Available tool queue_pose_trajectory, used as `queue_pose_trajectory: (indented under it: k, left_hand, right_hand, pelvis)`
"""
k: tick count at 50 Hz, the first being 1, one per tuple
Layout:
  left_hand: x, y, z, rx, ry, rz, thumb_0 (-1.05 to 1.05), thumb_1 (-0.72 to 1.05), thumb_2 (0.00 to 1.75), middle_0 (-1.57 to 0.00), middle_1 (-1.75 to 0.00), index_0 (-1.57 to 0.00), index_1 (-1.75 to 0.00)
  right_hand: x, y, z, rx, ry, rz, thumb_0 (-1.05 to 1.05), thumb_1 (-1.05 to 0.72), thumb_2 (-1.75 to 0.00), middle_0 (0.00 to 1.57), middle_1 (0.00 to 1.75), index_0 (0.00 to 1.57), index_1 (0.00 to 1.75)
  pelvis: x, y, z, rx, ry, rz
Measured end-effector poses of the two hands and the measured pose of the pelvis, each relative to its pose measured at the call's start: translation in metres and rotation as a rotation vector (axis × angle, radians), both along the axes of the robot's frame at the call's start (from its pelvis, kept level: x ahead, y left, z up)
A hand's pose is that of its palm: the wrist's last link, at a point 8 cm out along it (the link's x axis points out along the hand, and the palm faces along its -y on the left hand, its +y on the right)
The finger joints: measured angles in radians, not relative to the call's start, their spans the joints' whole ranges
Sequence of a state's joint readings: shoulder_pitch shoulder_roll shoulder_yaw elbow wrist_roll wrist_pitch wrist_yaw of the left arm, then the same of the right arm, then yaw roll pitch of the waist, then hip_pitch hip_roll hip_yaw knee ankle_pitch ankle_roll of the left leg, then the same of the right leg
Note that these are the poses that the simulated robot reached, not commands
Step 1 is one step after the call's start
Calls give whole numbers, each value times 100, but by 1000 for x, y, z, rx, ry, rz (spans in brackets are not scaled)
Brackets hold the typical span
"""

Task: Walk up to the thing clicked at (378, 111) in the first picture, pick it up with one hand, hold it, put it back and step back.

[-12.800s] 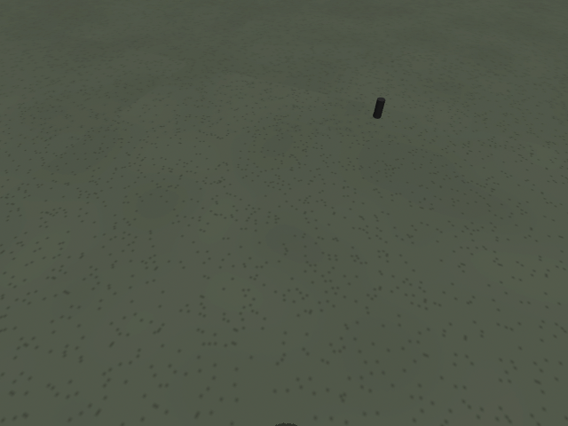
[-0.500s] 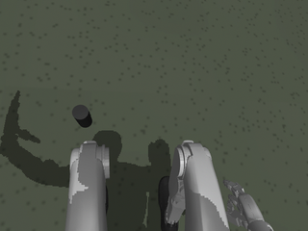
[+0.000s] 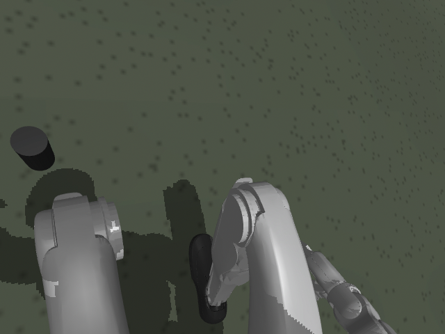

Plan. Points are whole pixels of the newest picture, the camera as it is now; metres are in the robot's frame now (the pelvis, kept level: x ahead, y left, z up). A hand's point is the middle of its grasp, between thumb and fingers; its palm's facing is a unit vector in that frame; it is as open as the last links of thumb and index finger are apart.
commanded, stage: close in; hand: left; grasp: from the side
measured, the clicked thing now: (35, 150) +0.43 +0.25 -0.24
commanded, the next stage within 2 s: rest palm in 0.64 s
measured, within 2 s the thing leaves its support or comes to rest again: leaves its support in 1.82 s
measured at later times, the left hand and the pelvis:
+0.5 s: hand (19, 160) +0.40 +0.26 -0.19, palm faces +0.11 -0.99 +0.02, open 17.4 cm; pelvis -0.01 +0.01 -0.02, yaw -4 degrees
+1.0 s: hand (36, 158) +0.41 +0.24 -0.21, palm faces +0.17 -0.99 -0.01, open 13.7 cm; pelvis -0.01 +0.02 -0.02, yaw -5 degrees
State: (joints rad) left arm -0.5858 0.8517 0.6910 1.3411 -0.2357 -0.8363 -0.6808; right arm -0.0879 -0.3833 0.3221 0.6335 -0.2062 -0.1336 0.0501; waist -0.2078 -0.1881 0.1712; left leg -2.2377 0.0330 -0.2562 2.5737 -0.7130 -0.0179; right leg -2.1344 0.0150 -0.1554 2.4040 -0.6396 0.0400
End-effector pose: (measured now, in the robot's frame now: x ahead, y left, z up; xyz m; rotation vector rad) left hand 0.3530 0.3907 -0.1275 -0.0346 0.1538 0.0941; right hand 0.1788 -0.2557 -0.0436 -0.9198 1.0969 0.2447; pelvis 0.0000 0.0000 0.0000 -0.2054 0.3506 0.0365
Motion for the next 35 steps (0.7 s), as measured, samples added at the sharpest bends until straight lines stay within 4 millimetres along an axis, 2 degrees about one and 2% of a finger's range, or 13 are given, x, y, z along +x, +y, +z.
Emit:
queue_pose_trajectory:
  k: [6, 12, 24, 35]
  left_hand:
    - [8, -29, -34, -12, 17, -21, -1, -54, 7, -6, -11, -4, -11]
    - [17, -52, -55, -22, -20, 17, -1, -57, 4, -6, -10, -5, -9]
    - [19, -72, -65, 17, -51, 14, -1, -51, 2, -6, -7, -5, -5]
    - [24, -91, -72, 13, -71, 34, -1, -43, 7, -6, -7, -5, -6]
  right_hand:
    - [-8, 5, -2, -45, 47, 59, 0, -91, -90, 20, 30, 21, 30]
    - [-15, 12, 2, -88, 80, 114, 0, -92, -90, 20, 30, 21, 30]
    - [-31, 17, 12, -152, 150, 155, 0, -92, -90, 20, 30, 21, 30]
    - [-38, 23, 16, -182, 172, 175, 0, -91, -90, 20, 30, 21, 30]
  pelvis:
    - [-3, 3, -9, -26, -51, -17]
    - [-6, 7, -16, -55, -104, -31]
    - [-13, 13, -18, -97, -154, -39]
    - [-16, 16, -19, -117, -181, -50]
